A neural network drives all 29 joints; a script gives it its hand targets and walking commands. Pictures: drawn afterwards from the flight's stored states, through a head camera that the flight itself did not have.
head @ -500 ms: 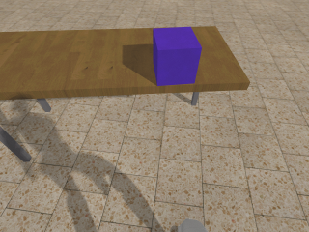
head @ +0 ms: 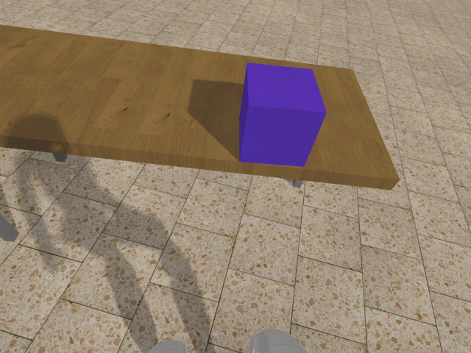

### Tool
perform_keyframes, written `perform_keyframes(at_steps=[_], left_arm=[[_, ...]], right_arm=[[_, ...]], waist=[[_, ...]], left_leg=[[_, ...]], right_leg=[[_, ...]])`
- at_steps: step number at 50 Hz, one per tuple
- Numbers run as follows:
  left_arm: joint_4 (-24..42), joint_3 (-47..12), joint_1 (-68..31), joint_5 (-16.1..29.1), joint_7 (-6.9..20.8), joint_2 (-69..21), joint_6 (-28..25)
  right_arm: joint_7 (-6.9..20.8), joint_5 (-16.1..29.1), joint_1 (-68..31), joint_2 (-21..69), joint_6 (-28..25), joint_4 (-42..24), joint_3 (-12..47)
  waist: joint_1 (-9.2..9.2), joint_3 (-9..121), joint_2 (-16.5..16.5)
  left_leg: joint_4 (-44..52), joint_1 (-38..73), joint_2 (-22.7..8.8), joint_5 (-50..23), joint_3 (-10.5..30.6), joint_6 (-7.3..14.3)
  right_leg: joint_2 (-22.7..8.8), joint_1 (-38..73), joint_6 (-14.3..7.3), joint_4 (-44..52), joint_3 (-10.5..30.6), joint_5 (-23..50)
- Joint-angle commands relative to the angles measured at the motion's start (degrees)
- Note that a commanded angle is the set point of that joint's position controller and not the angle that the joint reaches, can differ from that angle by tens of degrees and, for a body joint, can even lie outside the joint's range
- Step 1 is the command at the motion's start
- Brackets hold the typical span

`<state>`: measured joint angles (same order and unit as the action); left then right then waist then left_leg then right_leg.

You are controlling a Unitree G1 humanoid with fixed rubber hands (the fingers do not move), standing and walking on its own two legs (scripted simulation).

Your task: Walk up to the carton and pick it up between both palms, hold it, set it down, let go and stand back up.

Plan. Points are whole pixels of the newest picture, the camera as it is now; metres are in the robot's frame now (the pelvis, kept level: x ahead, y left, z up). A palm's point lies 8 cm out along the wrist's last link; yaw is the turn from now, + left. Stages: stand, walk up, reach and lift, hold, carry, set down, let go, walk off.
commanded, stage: walk up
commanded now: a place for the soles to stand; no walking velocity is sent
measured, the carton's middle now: (275, 115) +0.65 -0.10 +0.03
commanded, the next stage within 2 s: none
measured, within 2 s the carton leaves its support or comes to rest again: neither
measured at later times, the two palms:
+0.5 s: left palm (169, 320) +0.19 +0.12 -0.13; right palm (414, 350) +0.15 -0.35 -0.12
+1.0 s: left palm out of the picture +0.13 +0.15 -0.11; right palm (402, 337) +0.17 -0.33 -0.12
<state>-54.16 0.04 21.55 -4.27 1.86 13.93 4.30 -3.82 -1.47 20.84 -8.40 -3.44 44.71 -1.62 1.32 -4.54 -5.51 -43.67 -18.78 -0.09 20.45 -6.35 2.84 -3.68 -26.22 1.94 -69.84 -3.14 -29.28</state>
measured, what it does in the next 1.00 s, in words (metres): walks ahead: right foot, then left foot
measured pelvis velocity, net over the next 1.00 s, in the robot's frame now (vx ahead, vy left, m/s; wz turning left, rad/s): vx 0.10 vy -0.10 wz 0.08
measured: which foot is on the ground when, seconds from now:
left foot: down 0.00-0.26, up 0.28-0.46, down 0.48-1.00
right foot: up 0.00-0.22, down 0.24-1.00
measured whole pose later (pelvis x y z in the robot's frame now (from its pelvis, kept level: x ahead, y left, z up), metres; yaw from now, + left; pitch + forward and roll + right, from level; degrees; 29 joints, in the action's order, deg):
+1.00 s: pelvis +0.10 -0.10 +0.02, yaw +4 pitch -2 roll +0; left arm -51.7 -1.7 14.8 -0.6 0.2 13.9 1.2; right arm 0.2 0.5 14.7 -13.0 0.9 53.2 1.5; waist 1.2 -3.9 0.7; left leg -36.0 -14.5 -1.0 19.5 -2.0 0.2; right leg -5.1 -20.7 1.0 -32.7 -5.4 -9.7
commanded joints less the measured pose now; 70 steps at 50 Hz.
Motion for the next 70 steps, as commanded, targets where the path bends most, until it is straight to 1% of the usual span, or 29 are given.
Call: perform_keyframes(at_steps=[1, 3, 6, 9, 11, 12, 13, 14, 15, 17, 20, 23, 24, 25, 26, 27, 29, 31, 34, 37, 46, 58, 59, 60, 63, 64, 66, 68, 70], left_arm=[[6.3, 2.0, -1.1, -0.2, 0.2, 6.0, -2.8], [6.8, 1.8, -2.5, -0.1, 0.5, 3.8, -2.4], [7.6, 0.9, -3.3, 0.6, 0.6, 1.0, -2.4], [5.9, 0.7, -0.9, 1.9, 0.2, 1.0, -4.0], [4.3, 1.7, 3.0, 1.9, -0.8, 3.7, -4.7], [4.6, 2.5, 3.3, 1.9, -1.1, 6.5, -5.0], [6.4, 3.3, 3.8, 2.0, -1.6, 10.7, -5.3], [7.8, 3.7, 2.4, 3.8, -2.3, 13.6, -4.4], [8.4, 3.8, -2.1, 5.1, -2.8, 13.8, -3.4], [9.9, 2.8, -8.7, 4.5, -3.4, 11.3, -2.3], [10.2, 2.3, -11.5, 3.1, -3.4, 10.6, -2.4], [10.5, 2.1, -14.2, 2.9, -3.1, 10.8, -2.1], [10.3, 1.4, -13.1, 3.0, -2.8, 9.1, -2.1], [10.2, 0.5, -11.0, 3.8, -2.6, 6.3, -2.3], [10.3, 0.2, -10.8, 4.5, -2.8, 4.8, -2.2], [9.8, 0.1, -10.8, 4.2, -2.7, 4.1, -2.1], [9.0, 0.3, -9.8, 3.9, -2.3, 4.0, -3.2], [8.6, 0.7, -8.5, 3.3, -2.2, 6.2, -4.5], [8.7, 1.1, -9.6, 3.7, -2.3, 9.4, -4.8], [8.3, 0.8, -9.8, 3.9, -2.4, 9.4, -4.3], [6.8, -0.1, -6.4, 3.7, -1.9, 7.3, -4.3], [4.6, -0.6, -5.1, 3.7, -2.6, 8.4, -4.9], [4.5, 0.1, 0.2, 2.0, -2.6, 7.7, -5.0], [3.9, 0.8, 1.2, 2.0, -2.7, 9.6, -4.6], [2.6, 2.1, 1.5, 2.3, -3.5, 12.2, -3.8], [3.0, 1.8, -0.3, 2.1, -3.6, 11.8, -3.8], [4.3, 1.3, -4.0, 1.9, -3.1, 9.3, -4.0], [5.4, 0.2, -4.5, 2.5, -2.2, 4.1, -4.4], [5.4, 0.2, -2.7, 2.2, -2.2, 2.8, -4.7]], right_arm=[[-0.8, -0.9, 7.0, -11.1, -2.6, -3.1, -3.3], [-0.7, -0.7, 6.6, -10.7, -3.0, -2.7, -3.0], [-0.3, -0.9, 4.1, -10.9, -2.9, -2.4, -2.7], [1.2, -1.0, 0.1, -13.2, -1.7, -2.8, -2.1], [2.2, -0.6, 1.1, -13.7, -0.1, -2.2, -1.5], [2.5, -0.5, 4.3, -11.9, 0.6, -1.9, -0.8], [2.7, 0.1, 7.6, -8.8, 1.2, -2.4, 0.3], [2.0, 1.3, 11.2, -7.1, 2.8, -1.6, 1.0], [1.4, 1.0, 9.4, -7.1, 4.1, -1.6, 1.0], [1.4, 0.9, 3.4, -7.6, 4.5, -2.0, 1.1], [1.5, 0.5, 7.7, -8.0, 4.1, 0.5, 0.6], [2.1, 0.6, 7.8, -9.0, 3.2, 0.9, -0.3], [2.3, 0.5, 6.5, -10.4, 2.8, 0.2, -0.8], [2.4, 0.5, 2.7, -12.9, 2.9, -1.5, -1.5], [2.3, 1.7, -3.0, -16.3, 3.2, -2.3, -2.2], [2.3, 2.0, -6.9, -16.6, 3.2, -2.0, -2.1], [2.5, 2.0, -9.1, -14.2, 3.5, -1.3, -0.7], [3.1, 1.9, -6.7, -12.9, 3.5, -0.6, -0.1], [3.4, 1.7, -3.1, -11.4, 3.8, 0.7, 0.0], [3.4, 1.0, -1.7, -10.9, 3.5, 1.7, 0.3], [3.4, 2.1, -5.9, -14.0, 2.9, 3.8, 0.8], [3.7, 2.1, -4.8, -13.6, 3.1, 6.7, 1.3], [4.4, 0.4, 0.0, -12.8, 3.2, 7.3, 1.2], [4.6, 0.3, 0.8, -12.8, 3.4, 7.3, 1.1], [5.0, -0.7, 3.2, -10.6, 3.4, 7.1, 1.4], [5.0, -0.8, 4.9, -10.0, 2.9, 7.2, 1.5], [5.0, -0.6, 7.3, -11.3, 1.7, 7.5, 1.0], [4.4, 0.8, 5.6, -15.4, 1.9, 7.8, -0.7], [3.4, 1.0, 1.7, -15.8, 2.8, 8.0, -0.6]], waist=[[-1.94, -3.5, 11.0], [-1.34, -3.7, 8.9], [-0.36, -1.8, 12.4], [0.51, 2.5, 13.6], [2.02, 4.2, 7.5], [1.45, 5.3, 1.6], [1.34, 9.0, -5.7], [0.56, 12.4, -10.2], [0.34, 10.0, -10.0], [-0.27, 1.9, -7.2], [-2.2, 4.3, -8.8], [-3.8, 6.3, -2.9], [-3.77, 6.7, 2.1], [-2.31, 6.0, 11.7], [-1.41, 3.3, 15.1], [-0.36, 0.2, 14.6], [1.14, -1.3, 13.4], [-0.03, 2.5, 12.6], [-2.23, 3.9, 5.3], [-3.04, 3.9, -0.2], [-0.21, 3.2, 6.2], [-0.53, 2.1, 7.0], [-0.59, 5.5, 5.6], [-0.51, 2.8, 3.2], [-1.49, -3.9, -1.9], [-2.65, -3.5, -1.7], [-4.66, -0.6, 2.9], [-3.77, -2.2, 12.0], [-2.0, -7.7, 12.3]], left_leg=[[26.9, 8.3, -19.5, 1.3, 27.2, 9.1], [25.7, 6.4, -18.5, -9.1, 21.8, 9.3], [20.8, 4.4, -14.5, -24.8, 12.1, 7.6], [12.2, -0.1, -9.9, -30.5, 5.0, 4.7], [3.8, -3.9, -7.7, -23.5, 4.8, 2.1], [-1.9, -5.8, -5.6, -16.0, 4.4, 0.3], [-11.7, -7.4, -2.2, 1.6, 2.8, -3.1], [-20.5, -4.9, 0.4, 20.6, 5.0, -3.9], [-22.4, -6.1, -1.6, 22.4, 7.1, -3.8], [-18.9, -7.0, -3.1, 19.3, 7.4, -3.4], [-10.3, -0.8, -2.8, 13.8, 5.3, -3.5], [5.5, 8.0, -2.1, -1.5, 3.6, -1.4], [10.7, 9.4, -4.1, -4.4, 8.1, -0.3], [16.9, 6.4, -10.2, -2.3, 18.3, 1.8], [23.2, -5.4, -14.8, 4.5, 24.1, 5.3], [25.1, -14.0, -15.0, 8.6, 22.9, 6.8], [21.0, -11.2, -9.6, 3.9, 14.8, 3.7], [15.2, -6.6, -6.6, -0.1, 10.8, 1.4], [9.7, 1.7, -4.0, 0.9, 8.4, 0.4], [9.2, 4.3, -3.5, -0.6, 7.7, -0.1], [20.0, -3.8, -7.2, 2.7, 13.2, 1.3], [19.3, -2.6, -6.2, -1.6, 12.1, 0.6], [18.2, -2.3, -4.2, 15.5, 9.8, 0.4], [16.8, -5.4, -3.3, 21.4, 9.8, 0.0], [9.3, -6.3, -1.3, 10.0, 4.5, -1.0], [11.3, -3.8, -2.1, 5.4, 4.7, -0.7], [19.8, 5.6, -3.3, 3.4, 8.6, 0.8], [31.2, 3.6, -10.4, 23.6, 23.2, 4.3], [32.8, -3.0, -11.9, 23.1, 22.1, 5.5]], right_leg=[[-5.0, -15.2, 1.9, 0.9, 6.2, 6.4], [-5.0, -12.8, 2.1, 3.3, 5.7, 9.0], [-5.1, -6.1, 1.0, 14.7, 4.4, 14.5], [0.3, 10.1, 0.1, 28.1, -2.8, 24.6], [2.7, 20.3, -0.9, 37.7, -4.4, 34.1], [0.1, 23.9, -1.7, 38.8, -1.2, 39.9], [-11.8, 25.7, -5.1, 40.1, 11.3, 48.7], [-19.1, 21.8, -12.4, 44.5, 21.8, 44.3], [-19.4, 15.3, -14.9, 49.6, 24.9, 25.1], [-15.8, 7.9, -12.6, 51.0, 18.7, 13.7], [-14.0, 5.3, -11.6, 48.1, 13.9, 13.4], [-12.8, 2.1, -9.1, 42.4, 10.3, 16.7], [-11.2, 0.7, -7.0, 39.2, 8.6, 15.8], [-7.4, -0.4, -4.4, 33.1, 4.3, 11.7], [0.6, 6.6, -2.9, 28.2, -1.3, 5.4], [0.3, 13.3, -2.7, 25.5, 0.5, 6.1], [0.0, 13.4, -3.7, 33.7, 0.9, 14.5], [-3.4, 13.7, -4.4, 37.5, 3.4, 22.5], [-8.4, 6.2, -6.5, 44.8, 9.6, 14.6], [-9.2, 4.0, -6.6, 48.7, 10.7, 12.9], [-3.4, 12.3, -4.0, 42.3, 2.6, 12.8], [-4.7, 12.1, -4.5, 43.6, 3.1, 15.1], [-4.8, 15.1, -5.7, 45.9, 5.3, -2.2], [-6.6, 13.5, -6.5, 49.3, 9.3, -11.7], [-14.0, 9.1, -9.2, 57.2, 18.7, -17.9], [-13.6, 8.0, -8.8, 56.2, 16.7, -13.6], [-7.4, 3.4, -5.4, 50.0, 7.1, -4.5], [3.1, 1.5, -1.8, 34.7, -3.1, 2.7], [2.5, 4.0, -2.9, 32.0, -0.6, 4.2]])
